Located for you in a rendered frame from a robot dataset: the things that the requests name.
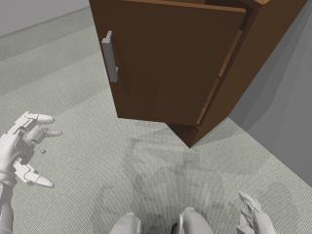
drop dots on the left robot thigh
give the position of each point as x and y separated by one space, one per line
127 224

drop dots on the handle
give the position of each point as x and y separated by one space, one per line
109 57

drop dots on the robot left hand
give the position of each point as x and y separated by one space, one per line
12 146

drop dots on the cupboard door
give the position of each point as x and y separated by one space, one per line
168 55

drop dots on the left robot forearm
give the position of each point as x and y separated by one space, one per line
7 184

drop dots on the robot right hand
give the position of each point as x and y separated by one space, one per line
259 221

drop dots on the right robot thigh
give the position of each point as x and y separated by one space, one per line
192 223

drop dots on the robot thigh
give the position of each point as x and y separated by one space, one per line
192 223
127 224

